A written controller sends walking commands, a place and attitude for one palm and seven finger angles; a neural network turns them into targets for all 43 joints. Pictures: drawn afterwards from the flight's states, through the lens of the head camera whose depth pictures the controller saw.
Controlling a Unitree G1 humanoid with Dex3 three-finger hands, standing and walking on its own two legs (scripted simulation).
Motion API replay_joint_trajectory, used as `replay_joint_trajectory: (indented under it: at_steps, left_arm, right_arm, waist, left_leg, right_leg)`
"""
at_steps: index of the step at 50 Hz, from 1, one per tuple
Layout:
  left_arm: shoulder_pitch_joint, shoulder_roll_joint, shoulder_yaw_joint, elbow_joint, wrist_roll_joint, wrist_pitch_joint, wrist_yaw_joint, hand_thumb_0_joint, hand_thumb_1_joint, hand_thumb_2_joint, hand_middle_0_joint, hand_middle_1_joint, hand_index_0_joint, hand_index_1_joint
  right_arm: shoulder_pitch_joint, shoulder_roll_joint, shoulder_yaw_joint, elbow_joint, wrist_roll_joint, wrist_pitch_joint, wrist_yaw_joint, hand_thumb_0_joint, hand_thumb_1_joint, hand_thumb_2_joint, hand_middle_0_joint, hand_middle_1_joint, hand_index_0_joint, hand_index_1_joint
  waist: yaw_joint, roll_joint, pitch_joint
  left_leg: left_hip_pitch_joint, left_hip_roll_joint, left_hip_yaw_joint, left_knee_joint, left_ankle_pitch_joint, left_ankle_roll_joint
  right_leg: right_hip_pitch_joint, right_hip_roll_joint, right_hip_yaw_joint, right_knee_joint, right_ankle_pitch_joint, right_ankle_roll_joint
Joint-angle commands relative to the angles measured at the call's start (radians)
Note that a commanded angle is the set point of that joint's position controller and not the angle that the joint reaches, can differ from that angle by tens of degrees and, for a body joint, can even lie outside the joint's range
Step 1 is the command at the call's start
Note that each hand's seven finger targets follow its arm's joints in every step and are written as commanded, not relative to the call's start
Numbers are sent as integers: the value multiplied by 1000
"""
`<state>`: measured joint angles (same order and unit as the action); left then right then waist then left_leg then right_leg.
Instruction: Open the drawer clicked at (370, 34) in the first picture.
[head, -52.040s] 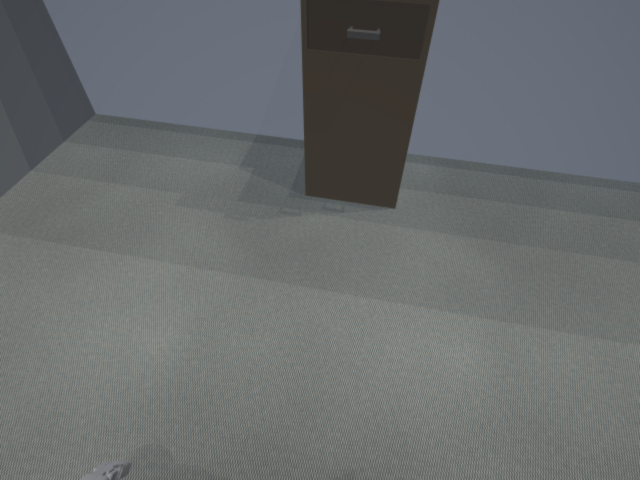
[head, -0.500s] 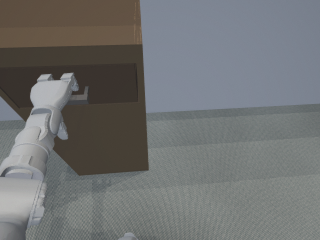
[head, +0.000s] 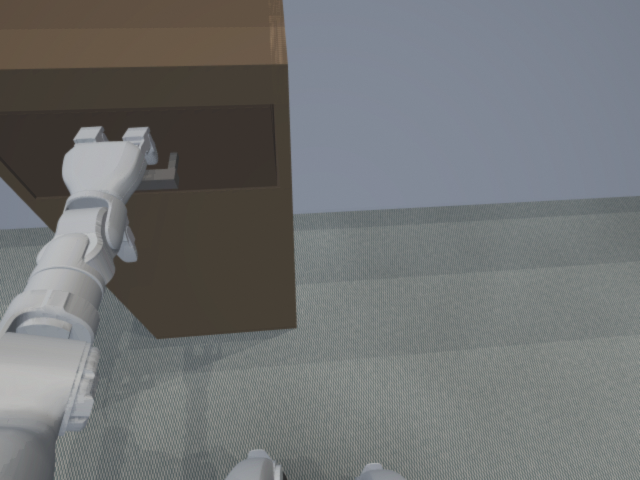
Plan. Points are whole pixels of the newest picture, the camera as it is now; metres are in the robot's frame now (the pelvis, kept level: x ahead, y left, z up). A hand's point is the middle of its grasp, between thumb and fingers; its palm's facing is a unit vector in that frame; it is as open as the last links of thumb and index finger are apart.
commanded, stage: lower the fingers behind the handle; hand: left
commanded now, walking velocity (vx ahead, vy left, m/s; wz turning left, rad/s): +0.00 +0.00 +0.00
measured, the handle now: (140, 170) +0.53 +0.25 +0.04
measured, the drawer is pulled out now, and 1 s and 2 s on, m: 0.00 0.00 0.00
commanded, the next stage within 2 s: lift the fingers back up to retry in 0.08 s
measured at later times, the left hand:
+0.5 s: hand (121, 190) +0.48 +0.26 +0.06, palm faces -0.05 -0.04 -1.00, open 13.6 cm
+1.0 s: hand (110, 169) +0.48 +0.25 +0.10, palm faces -0.04 -0.05 -1.00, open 13.6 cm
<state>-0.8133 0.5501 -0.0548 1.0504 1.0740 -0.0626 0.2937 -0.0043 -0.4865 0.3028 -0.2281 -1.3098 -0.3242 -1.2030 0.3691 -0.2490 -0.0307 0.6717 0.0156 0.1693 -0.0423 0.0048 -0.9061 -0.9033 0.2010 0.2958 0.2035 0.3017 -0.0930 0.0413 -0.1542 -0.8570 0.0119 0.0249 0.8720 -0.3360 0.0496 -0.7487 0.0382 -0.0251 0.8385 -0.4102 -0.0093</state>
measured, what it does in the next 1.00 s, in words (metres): stands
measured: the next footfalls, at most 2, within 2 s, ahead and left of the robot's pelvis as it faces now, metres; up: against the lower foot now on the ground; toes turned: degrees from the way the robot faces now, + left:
none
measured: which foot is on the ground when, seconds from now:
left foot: down 0.00-1.00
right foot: down 0.00-1.00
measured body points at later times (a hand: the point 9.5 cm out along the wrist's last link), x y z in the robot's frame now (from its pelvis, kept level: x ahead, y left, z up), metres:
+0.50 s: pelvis +0.00 +0.00 +0.01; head +0.09 +0.01 +0.45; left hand +0.47 +0.26 +0.11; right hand +0.02 -0.27 -0.12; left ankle +0.04 +0.09 -0.69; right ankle -0.01 -0.12 -0.69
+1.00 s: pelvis +0.03 +0.00 +0.03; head +0.09 -0.01 +0.47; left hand +0.47 +0.25 +0.15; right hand +0.10 -0.27 -0.10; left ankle +0.04 +0.09 -0.69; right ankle -0.01 -0.12 -0.69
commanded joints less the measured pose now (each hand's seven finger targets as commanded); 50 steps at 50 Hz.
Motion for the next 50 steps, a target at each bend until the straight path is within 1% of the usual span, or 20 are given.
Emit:
replay_joint_trajectory:
  at_steps: [1,2,5,7,13,16,19,22,23,27,29,31,34,36,37,39,42,44,45,50]
  left_arm:
    - [-276,180,37,-49,-11,10,-33,0,-500,300,-300,-1200,-300,-1200]
    - [-256,178,39,-47,-11,9,-34,0,-500,300,-300,-1200,-300,-1200]
    - [-244,186,47,-27,-11,11,-38,0,-500,300,-300,-1200,-300,-1200]
    - [-277,178,29,-33,-10,12,-38,0,-500,300,-300,-1200,-300,-1200]
    - [-363,209,50,-115,-15,16,-38,0,-500,300,-300,-1200,-300,-1200]
    - [-401,233,60,-135,-21,16,-37,0,-500,300,-300,-1200,-300,-1200]
    - [-405,278,99,-177,-24,2,-35,0,-500,300,-300,-1200,-300,-1200]
    - [-399,283,106,-199,-24,-8,-33,0,-500,300,-300,-1200,-300,-1200]
    - [-423,294,114,-221,-25,-14,-33,0,-500,300,-300,-1200,-300,-1200]
    - [-425,328,146,-284,-29,-33,-23,0,-500,300,-300,-1200,-300,-1200]
    - [-456,357,171,-359,-31,-50,-17,0,-500,300,-300,-1200,-300,-1200]
    - [-440,299,136,-382,-36,-50,-13,0,-500,300,-300,-1200,-300,-1200]
    - [-428,307,154,-446,-49,-48,-12,0,-500,300,-300,-1200,-300,-1200]
    - [-400,293,147,-425,-48,-26,-16,0,-500,300,-300,-1200,-300,-1200]
    - [-385,242,105,-393,-57,-4,-25,0,-500,300,-300,-1200,-300,-1200]
    - [-400,300,140,-413,-59,4,-44,0,-500,300,-300,-1200,-300,-1200]
    - [-346,237,90,-359,-63,21,-80,0,-500,300,-300,-1200,-300,-1200]
    - [-335,278,122,-382,-66,-1,-102,0,-500,300,-300,-1200,-300,-1200]
    - [-310,243,98,-387,-71,-6,-110,0,-500,300,-300,-1200,-300,-1200]
    - [-258,251,114,-366,-65,-24,-124,0,-500,300,-300,-1200,-300,-1200]
  right_arm:
    - [107,-176,-60,-64,2,-25,-16,0,-900,-900,200,300,200,300]
    - [107,-174,-60,-67,0,-25,-15,0,-900,-900,200,300,200,300]
    - [109,-176,-60,-67,2,-24,-16,0,-900,-900,200,300,200,300]
    - [108,-177,-56,-69,4,-26,-15,0,-900,-900,200,300,200,300]
    - [115,-174,-62,-71,2,-31,-18,0,-900,-900,200,300,200,300]
    - [110,-175,-60,-69,5,-35,-23,0,-900,-900,200,300,200,300]
    - [110,-174,-61,-66,3,-39,-26,0,-900,-900,200,300,200,300]
    - [102,-173,-61,-64,4,-41,-25,0,-900,-900,200,300,200,300]
    - [100,-175,-61,-63,2,-41,-27,0,-900,-900,200,300,200,300]
    - [91,-173,-67,-60,2,-45,-27,0,-900,-900,200,300,200,300]
    - [88,-173,-70,-61,-1,-45,-26,0,-900,-900,200,300,200,300]
    - [77,-168,-73,-61,-1,-45,-21,0,-900,-900,200,300,200,300]
    - [67,-169,-79,-58,-4,-43,-14,0,-900,-900,200,300,200,300]
    - [56,-169,-80,-51,0,-37,-10,0,-900,-900,200,300,200,300]
    - [48,-168,-80,-51,2,-36,-8,0,-900,-900,200,300,200,300]
    - [41,-172,-76,-53,9,-33,-10,0,-900,-900,200,300,200,300]
    - [30,-169,-73,-58,10,-27,-12,0,-900,-900,200,300,200,300]
    - [26,-171,-70,-66,11,-20,-14,0,-900,-900,200,300,200,300]
    - [19,-168,-72,-74,9,-19,-14,0,-900,-900,200,300,200,300]
    - [0,-166,-71,-87,9,-7,-12,0,-900,-900,200,300,200,300]
  waist:
    - [-32,-37,-248]
    - [-19,-23,-252]
    - [-27,-54,-229]
    - [-33,-28,-210]
    - [-31,11,-306]
    - [-37,18,-290]
    - [-20,46,-347]
    - [-14,51,-325]
    - [-23,24,-334]
    - [-6,81,-352]
    - [1,105,-417]
    - [-4,126,-400]
    - [10,140,-451]
    - [5,109,-403]
    - [-1,93,-351]
    - [12,80,-370]
    - [9,41,-310]
    - [21,29,-332]
    - [21,27,-323]
    - [33,6,-280]
  left_leg:
    - [300,-17,-29,-98,111,10]
    - [302,-18,-28,-100,118,9]
    - [292,-15,-30,-97,111,10]
    - [277,-18,-30,-102,86,9]
    - [354,-12,-39,-107,126,9]
    - [370,-10,-42,-120,116,8]
    - [418,-10,-45,-129,164,6]
    - [434,-10,-47,-143,180,5]
    - [437,-9,-47,-142,205,8]
    - [495,-8,-46,-155,253,3]
    - [545,-8,-49,-155,317,1]
    - [591,-5,-57,-160,366,-6]
    - [657,-2,-60,-162,467,-10]
    - [652,0,-61,-171,470,-10]
    - [630,-4,-55,-182,437,-8]
    - [633,-6,-50,-202,427,-4]
    - [604,-13,-39,-213,417,0]
    - [606,-16,-32,-216,437,4]
    - [608,-19,-31,-212,450,4]
    - [567,-25,-19,-217,416,6]
  right_leg:
    - [7,30,5,-149,118,-24]
    - [12,32,3,-145,120,-27]
    - [2,33,1,-149,115,-25]
    - [-13,32,0,-150,95,-26]
    - [11,32,1,-147,116,-27]
    - [14,33,2,-163,112,-22]
    - [54,34,3,-169,141,-24]
    - [66,37,1,-183,147,-26]
    - [86,36,2,-187,171,-25]
    - [105,38,0,-196,195,-28]
    - [135,38,1,-192,238,-28]
    - [117,42,-12,-194,251,-32]
    - [151,43,-13,-198,305,-31]
    - [150,44,-18,-210,308,-30]
    - [156,43,-20,-224,294,-30]
    - [200,37,-11,-236,312,-28]
    - [223,32,-10,-248,331,-30]
    - [260,27,3,-252,370,-28]
    - [263,27,0,-250,380,-29]
    - [277,22,6,-252,382,-29]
